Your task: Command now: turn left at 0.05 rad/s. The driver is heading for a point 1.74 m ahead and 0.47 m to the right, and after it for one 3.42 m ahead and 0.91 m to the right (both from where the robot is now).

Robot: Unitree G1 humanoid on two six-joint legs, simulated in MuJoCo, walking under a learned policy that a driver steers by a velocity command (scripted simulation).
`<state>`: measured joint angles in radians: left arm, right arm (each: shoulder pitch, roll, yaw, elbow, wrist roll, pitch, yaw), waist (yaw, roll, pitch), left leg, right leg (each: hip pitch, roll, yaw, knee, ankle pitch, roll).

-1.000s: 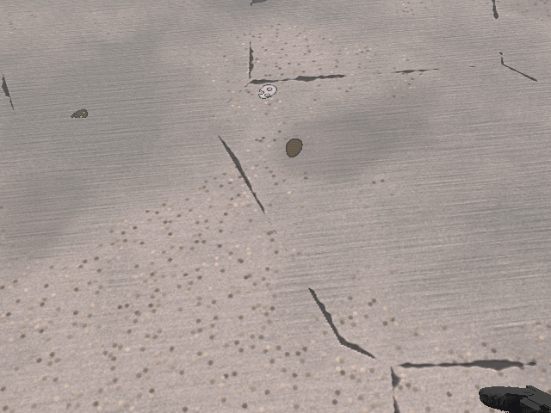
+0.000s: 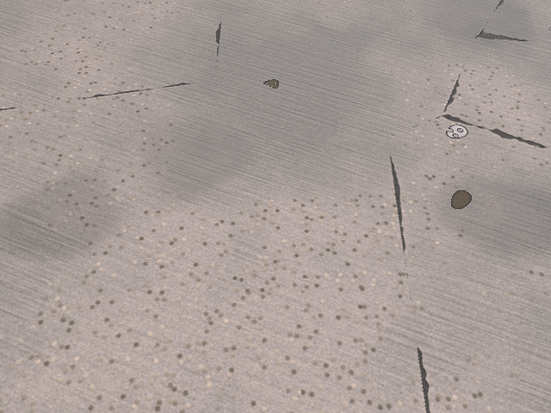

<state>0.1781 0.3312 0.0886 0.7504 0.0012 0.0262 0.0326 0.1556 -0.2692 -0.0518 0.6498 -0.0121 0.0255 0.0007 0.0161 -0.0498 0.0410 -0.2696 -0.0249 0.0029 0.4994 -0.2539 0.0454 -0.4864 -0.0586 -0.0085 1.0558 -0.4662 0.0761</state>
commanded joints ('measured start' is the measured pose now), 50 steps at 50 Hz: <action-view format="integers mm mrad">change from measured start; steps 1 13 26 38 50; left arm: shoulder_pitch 46 6 -7 -14 24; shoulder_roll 46 54 134 174 95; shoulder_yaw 6 -5 11 28 6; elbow -23 -64 -121 -161 -120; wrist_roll -6 -21 -17 -10 20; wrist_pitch -3 8 -37 -2 5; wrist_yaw -3 -15 -12 -5 9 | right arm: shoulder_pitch -59 -64 -91 -105 -118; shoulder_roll -53 -164 -143 -133 -100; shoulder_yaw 0 -47 -65 -58 -10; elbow -31 32 46 29 40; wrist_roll -12 3 7 23 6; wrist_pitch -31 0 -2 -36 -73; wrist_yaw -11 -36 -43 -29 7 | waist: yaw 18 -35 -22 13 36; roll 191 144 -37 -111 196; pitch -135 -67 -109 -89 -75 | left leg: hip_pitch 100 193 -348 -183 96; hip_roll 213 353 33 -13 242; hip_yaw -109 -169 -77 -103 -371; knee -161 -151 652 236 -196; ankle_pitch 478 452 -149 -108 245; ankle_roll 157 225 -124 -147 149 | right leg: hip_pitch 46 52 439 347 102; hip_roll -24 -12 -164 -106 67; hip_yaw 51 0 309 448 192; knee -40 -243 -707 -685 -163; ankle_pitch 115 -28 766 515 -66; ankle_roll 19 -17 -311 -308 24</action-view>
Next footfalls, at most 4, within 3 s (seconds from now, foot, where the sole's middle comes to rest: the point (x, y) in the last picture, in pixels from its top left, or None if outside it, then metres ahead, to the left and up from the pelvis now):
0.38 right None -0.01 -0.12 -0.78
0.90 left None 0.10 0.07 -0.78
1.20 right None -0.04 -0.13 -0.78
1.58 left None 0.06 0.11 -0.78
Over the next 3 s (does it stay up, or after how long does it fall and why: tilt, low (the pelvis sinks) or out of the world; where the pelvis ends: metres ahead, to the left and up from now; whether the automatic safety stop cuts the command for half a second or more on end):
stays up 0.68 -0.14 0.00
